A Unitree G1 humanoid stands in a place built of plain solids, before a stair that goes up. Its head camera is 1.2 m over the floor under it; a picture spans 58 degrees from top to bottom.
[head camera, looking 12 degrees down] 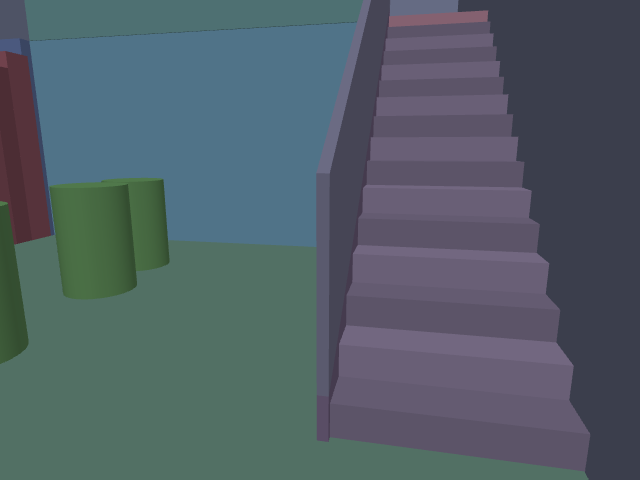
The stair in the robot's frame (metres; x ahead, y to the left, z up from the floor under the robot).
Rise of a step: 0.16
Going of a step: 0.22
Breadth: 0.99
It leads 12 degrees to the right of straight ahead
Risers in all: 16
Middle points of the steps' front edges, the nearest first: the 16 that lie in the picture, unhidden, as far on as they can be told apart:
1.52 -0.52 0.16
1.74 -0.57 0.32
1.96 -0.61 0.48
2.18 -0.66 0.64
2.40 -0.71 0.80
2.62 -0.75 0.96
2.84 -0.80 1.12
3.06 -0.84 1.28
3.28 -0.89 1.44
3.50 -0.93 1.60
3.72 -0.98 1.75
3.94 -1.02 1.91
4.16 -1.07 2.07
4.38 -1.11 2.23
4.61 -1.16 2.39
4.83 -1.21 2.55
